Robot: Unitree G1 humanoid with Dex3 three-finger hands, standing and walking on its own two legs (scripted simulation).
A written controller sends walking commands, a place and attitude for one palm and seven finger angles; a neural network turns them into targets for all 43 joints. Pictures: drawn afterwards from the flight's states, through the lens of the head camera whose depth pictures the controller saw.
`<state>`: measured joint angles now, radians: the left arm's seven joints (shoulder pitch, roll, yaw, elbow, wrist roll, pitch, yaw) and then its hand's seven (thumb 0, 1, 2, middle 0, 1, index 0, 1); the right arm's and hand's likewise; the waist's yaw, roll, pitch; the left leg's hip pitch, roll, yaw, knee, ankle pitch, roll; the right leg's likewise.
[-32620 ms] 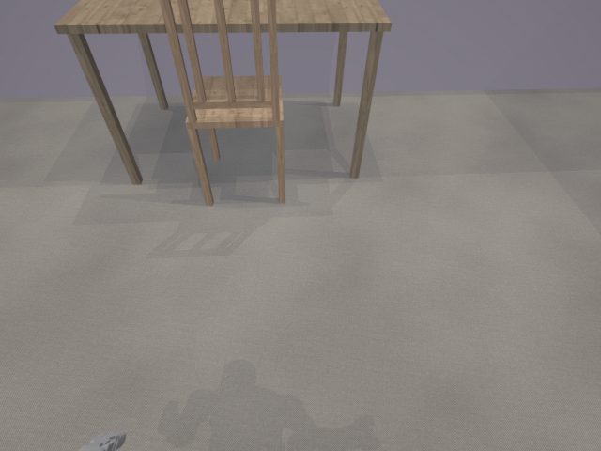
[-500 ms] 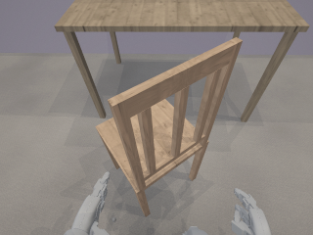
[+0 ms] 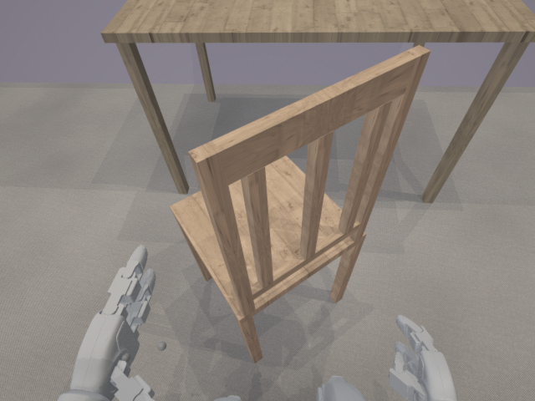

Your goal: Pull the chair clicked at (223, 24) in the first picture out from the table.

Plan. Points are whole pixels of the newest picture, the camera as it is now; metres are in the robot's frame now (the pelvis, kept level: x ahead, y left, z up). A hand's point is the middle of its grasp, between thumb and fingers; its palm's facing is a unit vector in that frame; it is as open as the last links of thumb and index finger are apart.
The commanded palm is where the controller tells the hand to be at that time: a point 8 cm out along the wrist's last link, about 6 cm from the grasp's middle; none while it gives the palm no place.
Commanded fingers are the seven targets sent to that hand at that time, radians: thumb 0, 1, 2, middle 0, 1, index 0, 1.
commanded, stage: draw the hand back to the body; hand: left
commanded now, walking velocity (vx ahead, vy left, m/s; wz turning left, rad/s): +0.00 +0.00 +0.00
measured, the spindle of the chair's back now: (312, 207) +0.43 -0.05 +0.01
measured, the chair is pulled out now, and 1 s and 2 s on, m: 0.45 0.45 0.45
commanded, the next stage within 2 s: step back with the hand held close in 1.16 s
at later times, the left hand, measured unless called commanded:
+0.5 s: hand (34, 291) +0.21 +0.24 +0.17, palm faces +0.36 -0.85 -0.39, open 13.4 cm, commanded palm +0.17 +0.28 +0.19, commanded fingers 0.00 0.43 0.67 -0.14 -0.20 -0.14 -0.20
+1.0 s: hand out of the picture +0.24 +0.29 +0.22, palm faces +0.45 -0.80 -0.40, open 7.7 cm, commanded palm +0.19 +0.32 +0.24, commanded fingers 0.00 0.90 0.90 -0.20 -0.30 -0.20 -0.30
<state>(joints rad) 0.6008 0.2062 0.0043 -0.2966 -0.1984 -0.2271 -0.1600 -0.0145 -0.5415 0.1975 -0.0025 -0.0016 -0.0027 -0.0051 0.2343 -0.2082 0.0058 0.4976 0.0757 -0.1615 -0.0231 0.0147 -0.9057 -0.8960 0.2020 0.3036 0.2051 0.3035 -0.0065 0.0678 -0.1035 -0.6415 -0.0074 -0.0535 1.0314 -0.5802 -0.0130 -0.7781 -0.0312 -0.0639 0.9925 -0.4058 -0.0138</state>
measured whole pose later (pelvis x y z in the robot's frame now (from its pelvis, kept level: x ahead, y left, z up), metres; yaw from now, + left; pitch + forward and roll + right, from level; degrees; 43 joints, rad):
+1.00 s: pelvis +0.04 +0.03 +0.07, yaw -2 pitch -3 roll -1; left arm 0.45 0.32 0.35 -0.38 -0.06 -0.11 0.13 0.01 0.85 0.87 -0.20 -0.29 -0.20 -0.30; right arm 0.19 -0.22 0.00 0.67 0.00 -0.11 -0.05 0.01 -0.91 -0.90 0.20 0.30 0.21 0.30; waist 0.07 0.07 0.05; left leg 0.00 -0.01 -0.01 0.41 -0.35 0.02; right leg -0.16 -0.02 -0.02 0.42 -0.20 0.02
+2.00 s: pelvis -0.04 +0.02 +0.06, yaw -3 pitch +2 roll +0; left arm 0.59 0.37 0.37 -0.45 -0.03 -0.13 0.17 0.01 0.89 0.90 -0.21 -0.30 -0.21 -0.31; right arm 0.19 -0.24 -0.04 0.59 0.02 0.01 -0.09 0.01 -0.91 -0.90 0.20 0.30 0.20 0.30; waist 0.00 0.05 0.00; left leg -0.30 -0.01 0.00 0.56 -0.29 0.02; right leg -0.40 -0.02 -0.01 0.44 -0.09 0.01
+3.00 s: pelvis -0.12 +0.02 +0.06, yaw -5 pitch +4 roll +0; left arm 0.63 0.49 0.43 -0.60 -0.06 -0.21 0.13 0.01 0.89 0.89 -0.21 -0.30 -0.21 -0.31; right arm 0.10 -0.19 -0.05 0.60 0.01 -0.07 -0.09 0.01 -0.91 -0.90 0.20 0.30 0.20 0.30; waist 0.00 -0.07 0.05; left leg -0.34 -0.01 0.06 0.48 -0.21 0.04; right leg -0.40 0.04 0.07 0.71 -0.44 0.02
